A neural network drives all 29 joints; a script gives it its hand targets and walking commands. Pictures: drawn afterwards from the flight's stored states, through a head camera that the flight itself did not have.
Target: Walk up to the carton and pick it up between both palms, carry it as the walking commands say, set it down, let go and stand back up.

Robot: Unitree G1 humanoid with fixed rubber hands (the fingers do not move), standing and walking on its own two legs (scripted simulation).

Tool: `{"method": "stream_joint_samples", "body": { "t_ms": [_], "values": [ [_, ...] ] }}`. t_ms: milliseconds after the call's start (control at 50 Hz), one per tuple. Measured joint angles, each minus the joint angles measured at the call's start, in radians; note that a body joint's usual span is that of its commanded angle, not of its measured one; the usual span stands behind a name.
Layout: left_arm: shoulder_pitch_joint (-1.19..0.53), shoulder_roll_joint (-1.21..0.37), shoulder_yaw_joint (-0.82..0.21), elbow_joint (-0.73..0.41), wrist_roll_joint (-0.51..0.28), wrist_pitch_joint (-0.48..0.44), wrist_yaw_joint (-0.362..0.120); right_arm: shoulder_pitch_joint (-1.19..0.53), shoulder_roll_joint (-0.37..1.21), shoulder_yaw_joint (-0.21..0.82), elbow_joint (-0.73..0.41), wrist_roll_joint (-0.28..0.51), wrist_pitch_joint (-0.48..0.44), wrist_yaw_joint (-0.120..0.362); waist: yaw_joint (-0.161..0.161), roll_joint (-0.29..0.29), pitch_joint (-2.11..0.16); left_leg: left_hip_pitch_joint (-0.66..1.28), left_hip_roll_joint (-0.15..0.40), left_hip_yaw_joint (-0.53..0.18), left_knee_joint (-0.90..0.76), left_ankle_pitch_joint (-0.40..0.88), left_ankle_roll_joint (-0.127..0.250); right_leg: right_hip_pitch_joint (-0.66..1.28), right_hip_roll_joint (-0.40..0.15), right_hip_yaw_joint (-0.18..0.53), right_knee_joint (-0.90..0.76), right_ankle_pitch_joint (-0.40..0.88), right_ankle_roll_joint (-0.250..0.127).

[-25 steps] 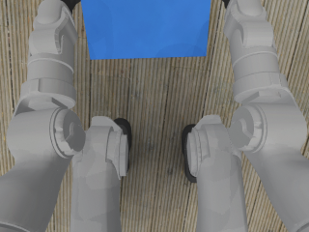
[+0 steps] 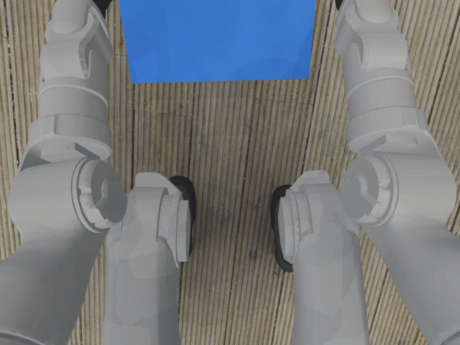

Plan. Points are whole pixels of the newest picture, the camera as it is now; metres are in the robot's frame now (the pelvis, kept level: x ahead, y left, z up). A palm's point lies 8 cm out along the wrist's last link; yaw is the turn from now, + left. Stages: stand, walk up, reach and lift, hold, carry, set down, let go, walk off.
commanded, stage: set down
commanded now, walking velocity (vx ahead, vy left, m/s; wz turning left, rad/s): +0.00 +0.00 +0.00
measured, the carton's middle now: out of the picture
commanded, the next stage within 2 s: none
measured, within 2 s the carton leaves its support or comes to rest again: rests again in 0.54 s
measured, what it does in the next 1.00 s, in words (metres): stands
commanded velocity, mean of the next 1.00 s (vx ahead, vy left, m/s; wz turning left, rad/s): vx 0.00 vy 0.00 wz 0.00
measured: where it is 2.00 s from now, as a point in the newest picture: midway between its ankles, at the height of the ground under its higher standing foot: (233, 237)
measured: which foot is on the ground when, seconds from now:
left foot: down 0.00-1.00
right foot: down 0.00-1.00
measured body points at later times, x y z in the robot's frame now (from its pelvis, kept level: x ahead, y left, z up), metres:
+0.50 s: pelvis +0.00 +0.00 +0.00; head +0.37 -0.01 +0.25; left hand +0.55 +0.19 -0.17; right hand +0.56 -0.14 -0.18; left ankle +0.11 +0.13 -0.34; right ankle +0.08 -0.13 -0.34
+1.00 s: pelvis -0.01 +0.00 +0.00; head +0.35 +0.00 +0.25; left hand +0.52 +0.22 -0.18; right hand +0.54 -0.19 -0.18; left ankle +0.11 +0.13 -0.34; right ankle +0.08 -0.13 -0.34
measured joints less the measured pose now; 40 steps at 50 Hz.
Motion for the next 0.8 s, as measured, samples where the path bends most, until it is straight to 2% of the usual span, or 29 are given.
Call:
{"method": "stream_joint_samples", "body": {
  "t_ms": [340,500,580,660,720,800],
  "values": [
    [-0.006,0.006,-0.004,0.022,0.004,-0.030,0.001,-0.005,-0.007,0.009,0.025,0.003,-0.034,-0.002,0.002,-0.002,0.013,0.006,0.001,-0.004,0.014,-0.009,-0.005,0.006,0.002,-0.003,0.012,-0.008,-0.001],
    [-0.017,0.023,-0.054,0.081,-0.027,-0.085,0.017,-0.021,-0.048,0.079,0.108,0.041,-0.083,-0.017,0.005,-0.002,0.033,0.016,0.001,-0.003,0.017,-0.006,-0.007,0.015,0.003,-0.002,0.016,-0.004,0.002],
    [-0.005,0.036,-0.129,0.140,-0.079,-0.111,0.045,0.005,-0.086,0.162,0.153,0.100,-0.098,-0.055,0.007,0.001,0.057,0.026,0.001,-0.005,0.011,0.000,-0.007,0.025,0.002,-0.004,0.008,0.002,0.003],
    [-0.004,0.071,-0.204,0.176,-0.172,-0.137,0.084,0.032,-0.130,0.241,0.157,0.210,-0.116,-0.088,0.008,0.004,0.097,0.042,0.000,-0.008,0.006,0.009,-0.005,0.041,0.002,-0.007,0.003,0.012,0.002],
    [-0.012,0.095,-0.244,0.188,-0.229,-0.148,0.096,0.022,-0.163,0.294,0.165,0.278,-0.119,-0.098,0.008,0.002,0.117,0.051,0.001,-0.008,0.010,0.015,-0.006,0.049,0.003,-0.008,0.007,0.018,0.001],
    [-0.030,0.119,-0.268,0.221,-0.257,-0.150,0.096,-0.013,-0.190,0.321,0.208,0.315,-0.120,-0.095,0.010,-0.003,0.110,0.050,0.002,-0.009,0.017,0.021,-0.007,0.046,0.005,-0.009,0.015,0.025,0.001]
  ]
}}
